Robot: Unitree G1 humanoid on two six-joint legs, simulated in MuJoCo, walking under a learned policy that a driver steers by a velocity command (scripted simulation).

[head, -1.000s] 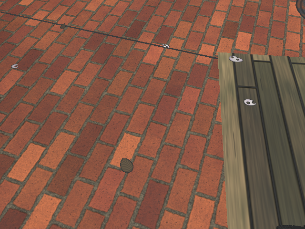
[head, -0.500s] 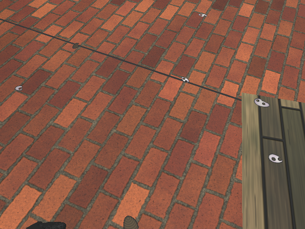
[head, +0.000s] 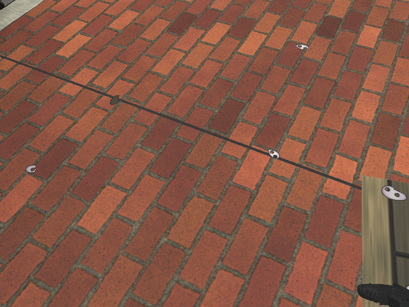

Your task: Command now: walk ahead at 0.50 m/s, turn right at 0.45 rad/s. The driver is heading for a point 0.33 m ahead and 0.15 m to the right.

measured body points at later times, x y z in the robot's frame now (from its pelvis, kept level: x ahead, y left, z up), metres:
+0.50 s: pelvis +0.25 +0.01 -0.01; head +0.29 +0.00 +0.44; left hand +0.53 +0.18 -0.09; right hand +0.19 -0.28 -0.13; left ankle +0.20 +0.15 -0.75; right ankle +0.37 -0.16 -0.72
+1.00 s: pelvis +0.35 -0.02 -0.01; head +0.36 -0.01 +0.44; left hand +0.55 +0.18 -0.13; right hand +0.36 -0.30 -0.14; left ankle +0.40 +0.11 -0.75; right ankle +0.37 -0.15 -0.75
